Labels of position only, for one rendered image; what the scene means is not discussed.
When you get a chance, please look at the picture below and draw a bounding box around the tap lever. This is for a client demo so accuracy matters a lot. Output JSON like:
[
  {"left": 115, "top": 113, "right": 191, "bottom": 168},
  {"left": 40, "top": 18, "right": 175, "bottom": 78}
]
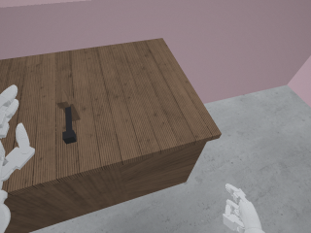
[{"left": 62, "top": 106, "right": 77, "bottom": 145}]

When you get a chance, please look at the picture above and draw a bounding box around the right robot hand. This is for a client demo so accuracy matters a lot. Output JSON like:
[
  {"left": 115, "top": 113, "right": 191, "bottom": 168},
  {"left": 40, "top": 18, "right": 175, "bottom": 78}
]
[{"left": 223, "top": 183, "right": 262, "bottom": 233}]

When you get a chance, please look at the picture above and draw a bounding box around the left robot forearm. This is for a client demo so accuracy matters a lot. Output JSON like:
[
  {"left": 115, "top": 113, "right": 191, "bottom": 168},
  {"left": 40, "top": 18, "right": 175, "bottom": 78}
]
[{"left": 0, "top": 189, "right": 11, "bottom": 233}]

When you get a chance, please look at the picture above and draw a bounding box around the left robot hand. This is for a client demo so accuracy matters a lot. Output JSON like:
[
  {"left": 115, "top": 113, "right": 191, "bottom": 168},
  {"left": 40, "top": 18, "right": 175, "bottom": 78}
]
[{"left": 0, "top": 84, "right": 35, "bottom": 190}]

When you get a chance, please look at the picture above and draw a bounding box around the counter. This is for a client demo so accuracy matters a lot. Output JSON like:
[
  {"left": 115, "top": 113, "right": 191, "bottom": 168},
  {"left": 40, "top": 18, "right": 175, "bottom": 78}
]
[{"left": 0, "top": 38, "right": 222, "bottom": 233}]

